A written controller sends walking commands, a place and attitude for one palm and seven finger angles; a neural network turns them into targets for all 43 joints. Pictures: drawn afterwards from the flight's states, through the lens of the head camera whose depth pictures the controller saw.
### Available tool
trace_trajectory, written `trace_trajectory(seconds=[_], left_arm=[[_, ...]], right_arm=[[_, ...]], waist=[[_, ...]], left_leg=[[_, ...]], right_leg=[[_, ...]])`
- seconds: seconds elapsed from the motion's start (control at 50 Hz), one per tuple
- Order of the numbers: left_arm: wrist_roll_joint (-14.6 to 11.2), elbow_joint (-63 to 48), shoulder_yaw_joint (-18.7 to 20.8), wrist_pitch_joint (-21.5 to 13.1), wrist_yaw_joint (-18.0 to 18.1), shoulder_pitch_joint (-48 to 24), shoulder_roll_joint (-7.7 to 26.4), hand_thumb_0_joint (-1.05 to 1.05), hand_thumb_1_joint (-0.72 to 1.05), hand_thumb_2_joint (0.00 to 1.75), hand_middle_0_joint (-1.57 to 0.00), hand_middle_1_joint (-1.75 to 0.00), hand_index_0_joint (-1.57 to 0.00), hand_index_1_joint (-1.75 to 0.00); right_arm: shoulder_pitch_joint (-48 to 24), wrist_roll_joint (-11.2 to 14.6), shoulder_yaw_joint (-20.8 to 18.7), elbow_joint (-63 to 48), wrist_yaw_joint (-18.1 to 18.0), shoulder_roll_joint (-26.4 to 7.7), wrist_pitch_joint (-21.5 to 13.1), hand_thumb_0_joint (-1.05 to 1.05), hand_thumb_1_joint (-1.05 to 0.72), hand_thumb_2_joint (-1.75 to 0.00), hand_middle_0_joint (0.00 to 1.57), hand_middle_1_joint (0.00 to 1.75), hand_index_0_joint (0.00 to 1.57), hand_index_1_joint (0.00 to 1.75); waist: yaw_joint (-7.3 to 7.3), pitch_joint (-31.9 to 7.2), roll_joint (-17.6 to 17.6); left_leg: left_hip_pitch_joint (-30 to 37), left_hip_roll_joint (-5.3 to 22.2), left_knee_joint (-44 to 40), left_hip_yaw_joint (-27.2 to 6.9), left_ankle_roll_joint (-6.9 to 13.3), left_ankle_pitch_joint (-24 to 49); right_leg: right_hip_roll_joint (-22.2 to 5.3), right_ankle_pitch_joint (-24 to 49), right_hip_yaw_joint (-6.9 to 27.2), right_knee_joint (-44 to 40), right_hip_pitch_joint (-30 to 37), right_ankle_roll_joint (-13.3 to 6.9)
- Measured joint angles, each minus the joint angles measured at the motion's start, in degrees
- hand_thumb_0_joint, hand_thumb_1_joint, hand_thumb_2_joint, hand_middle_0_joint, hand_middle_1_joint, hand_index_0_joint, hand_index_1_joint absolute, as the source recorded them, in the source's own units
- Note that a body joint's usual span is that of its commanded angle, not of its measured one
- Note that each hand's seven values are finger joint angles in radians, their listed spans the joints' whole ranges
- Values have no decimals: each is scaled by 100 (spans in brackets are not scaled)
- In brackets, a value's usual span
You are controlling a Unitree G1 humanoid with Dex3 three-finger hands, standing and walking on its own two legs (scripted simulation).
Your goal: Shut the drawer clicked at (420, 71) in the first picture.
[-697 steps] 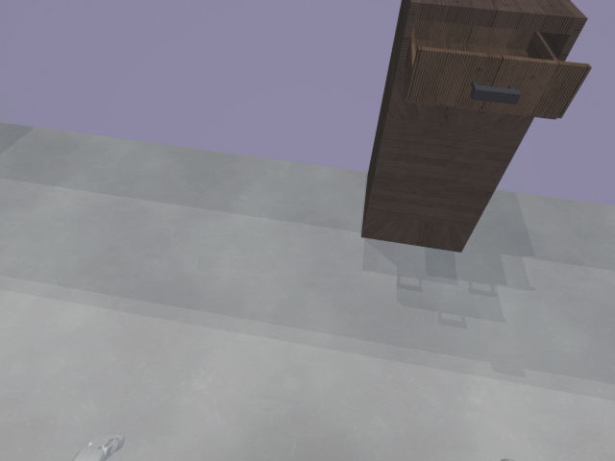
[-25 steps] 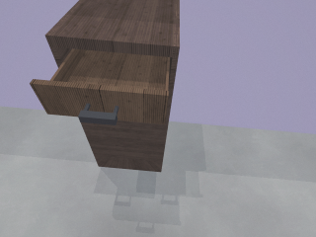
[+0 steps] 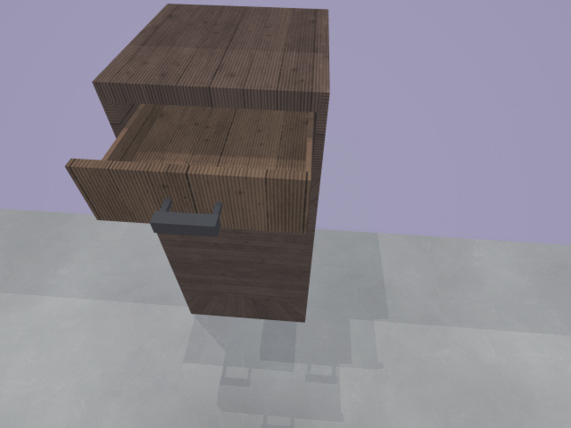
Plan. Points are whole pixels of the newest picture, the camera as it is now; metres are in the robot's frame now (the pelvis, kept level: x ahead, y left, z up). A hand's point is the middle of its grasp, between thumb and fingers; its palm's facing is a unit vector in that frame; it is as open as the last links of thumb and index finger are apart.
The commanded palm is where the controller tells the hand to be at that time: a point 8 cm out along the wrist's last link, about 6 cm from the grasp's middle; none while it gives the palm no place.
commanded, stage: look again from close up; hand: left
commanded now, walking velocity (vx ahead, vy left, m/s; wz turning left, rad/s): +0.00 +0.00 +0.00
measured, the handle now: (189, 214) +0.42 +0.19 +0.06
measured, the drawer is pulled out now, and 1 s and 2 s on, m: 0.19 0.19 0.19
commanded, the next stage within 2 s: raise the hand and make a fist in 0.10 s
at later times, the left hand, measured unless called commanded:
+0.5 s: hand (190, 361) +0.20 +0.14 +0.03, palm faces +0.01 -1.00 -0.03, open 6.6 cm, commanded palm +0.12 +0.20 -0.02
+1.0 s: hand (178, 346) +0.21 +0.16 +0.04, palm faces -0.08 -1.00 -0.01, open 4.0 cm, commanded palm +0.16 +0.22 +0.05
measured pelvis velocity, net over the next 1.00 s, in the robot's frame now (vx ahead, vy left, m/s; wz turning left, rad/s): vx -0.02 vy -0.04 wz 0.02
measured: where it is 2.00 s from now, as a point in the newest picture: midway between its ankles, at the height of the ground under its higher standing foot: outside the picture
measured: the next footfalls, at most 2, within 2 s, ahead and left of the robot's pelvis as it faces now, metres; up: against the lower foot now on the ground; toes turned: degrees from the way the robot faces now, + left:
none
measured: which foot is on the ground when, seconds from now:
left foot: down 0.00-1.00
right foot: down 0.00-1.00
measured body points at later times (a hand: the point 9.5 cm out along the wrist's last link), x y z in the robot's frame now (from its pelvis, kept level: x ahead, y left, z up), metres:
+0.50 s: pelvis -0.02 -0.03 -0.03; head -0.02 -0.03 +0.42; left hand +0.19 +0.19 +0.03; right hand +0.16 -0.27 -0.09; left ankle +0.02 +0.09 -0.73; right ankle -0.04 -0.13 -0.73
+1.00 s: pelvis -0.02 -0.04 -0.03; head -0.01 -0.05 +0.41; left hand +0.21 +0.21 +0.04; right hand +0.13 -0.27 -0.13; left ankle +0.02 +0.09 -0.74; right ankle -0.05 -0.13 -0.74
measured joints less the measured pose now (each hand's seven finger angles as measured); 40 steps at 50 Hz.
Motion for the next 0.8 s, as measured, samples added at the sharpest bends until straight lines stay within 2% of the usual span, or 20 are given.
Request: trace_trajectory(seconds=[0.22, 0.24, 0.26, 0.3, 0.34, 0.38, 0.44, 0.48, 0.52, 0.54, 0.58, 0.62, 0.66, 0.7, 0.74, 0.8], left_arm=[[21, -13, -24, 0, 3, -75, 24, 0, 90, 89, -20, -30, -20, -30], [-191, -941, 94, 394, 26, 220, 23, 0, 91, 89, -20, -30, -21, -30], [-347, -2099, 212, 576, 83, 584, 72, 1, 92, 89, -21, -30, -21, -30], [-531, -3853, 245, 276, 320, 1048, 218, 2, 93, 89, -22, -31, -22, -31], [-748, -5007, 260, 96, 409, 1063, 241, 2, 94, 89, -23, -33, -23, -33], [-830, -5630, 322, -320, 290, 807, 186, 2, 93, 89, -25, -35, -25, -35], [-1008, -5854, 495, -1301, -305, 397, 90, 1, 93, 89, -29, -39, -29, -40], [-1186, -5771, 569, -1956, -971, 261, 51, 1, 92, 89, -32, -43, -32, -43], [-1320, -5577, 599, -2369, -1677, 258, 43, 0, 92, 89, -35, -47, -36, -47], [-1344, -5502, 612, -2414, -1942, 324, 57, 0, 91, 89, -37, -49, -37, -49], [-1370, -5436, 664, -2277, -2219, 558, 117, 0, 91, 89, -41, -53, -42, -53], [-1411, -5508, 764, -2072, -2189, 843, 197, 0, 90, 89, -46, -57, -46, -57], [-1456, -5721, 920, -2028, -1968, 1097, 263, 1, 90, 89, -50, -61, -50, -62], [-1517, -6028, 1083, -2196, -1756, 1205, 348, 1, 90, 89, -54, -66, -54, -66], [-1637, -6263, 1202, -2495, -1706, 1074, 423, 2, 90, 89, -58, -70, -58, -70], [-1821, -6381, 1192, -2699, -1977, 511, 525, 2, 90, 90, -63, -76, -63, -77]], right_arm=[[-142, 24, 19, 68, 6, 28, 13, 0, -91, -89, 20, 30, 20, 30], [-47, 92, 17, -189, -5, 21, -27, 0, -91, -89, 20, 30, 20, 30], [99, 154, 40, -458, -85, 25, -271, 0, -91, -89, 20, 30, 20, 30], [298, 250, 39, -786, -225, 3, -857, 1, -91, -89, 20, 30, 20, 30], [321, 309, -4, -1135, -258, -108, -1168, 1, -91, -89, 20, 30, 20, 30], [182, 270, -59, -1462, -255, -252, -1346, 1, -91, -89, 20, 30, 20, 30], [-171, 182, -147, -1930, -143, -334, -1403, 1, -90, -89, 20, 30, 20, 30], [-406, 161, -205, -2226, -40, -311, -1378, 1, -90, -89, 20, 30, 20, 30], [-568, 177, -245, -2560, 51, -326, -1321, 1, -90, -89, 20, 30, 20, 30], [-614, 198, -260, -2729, 68, -349, -1285, 1, -90, -89, 20, 30, 20, 30], [-653, 227, -292, -3033, 43, -406, -1194, 1, -90, -89, 20, 30, 20, 30], [-637, 241, -339, -3254, -20, -456, -1116, 1, -90, -89, 20, 30, 20, 30], [-587, 247, -373, -3344, -96, -475, -1090, 1, -90, -89, 20, 30, 20, 30], [-512, 232, -354, -3312, -170, -474, -1118, 1, -90, -89, 20, 30, 20, 30], [-469, 237, -272, -3174, -226, -469, -1186, 1, -90, -89, 20, 30, 20, 30], [-451, 280, -66, -2922, -280, -448, -1263, 1, -90, -89, 20, 30, 20, 30]], waist=[[22, 50, -125], [-8, 74, -129], [31, 91, -182], [75, -37, -240], [2, -160, -118], [-118, -304, 81], [-192, -609, 172], [-167, -723, 65], [-131, -713, -68], [-103, -702, -132], [-31, -677, -232], [54, -645, -262], [138, -613, -229], [213, -632, -163], [254, -629, -61], [231, -563, 125]], left_leg=[[20, 104, -115, -11, -72, 66], [-44, 116, -45, -40, -78, 42], [-46, 94, -50, -29, -84, 44], [-102, 20, -55, -28, -100, 66], [-221, -25, 77, -118, -93, 47], [-473, -15, 326, -222, -86, -13], [-1107, 60, 819, -223, -123, -145], [-1562, 134, 1217, -186, -171, -269], [-1919, 197, 1595, -193, -220, -393], [-2069, 221, 1763, -206, -242, -449], [-2299, 262, 2039, -250, -288, -551], [-2450, 301, 2262, -331, -320, -643], [-2528, 338, 2431, -444, -349, -719], [-2622, 365, 2577, -573, -367, -780], [-2709, 386, 2711, -702, -385, -826], [-2762, 396, 2810, -830, -385, -845]], right_leg=[[109, 123, -4, -233, 65, -50], [123, 125, -33, -207, 29, -58], [100, 94, -24, -102, -31, -87], [22, -29, -32, 134, -181, -124], [-25, -125, -128, 268, -249, -92], [-17, -168, -234, 413, -413, -80], [26, -315, -224, 946, -1073, -128], [72, -471, -174, 1419, -1581, -182], [115, -623, -171, 1835, -1954, -243], [132, -693, -180, 2014, -2106, -272], [164, -815, -215, 2294, -2323, -324], [203, -909, -288, 2469, -2425, -370], [248, -971, -392, 2546, -2426, -409], [289, -1015, -511, 2588, -2430, -433], [328, -1044, -631, 2617, -2428, -457], [361, -1041, -748, 2610, -2394, -467]])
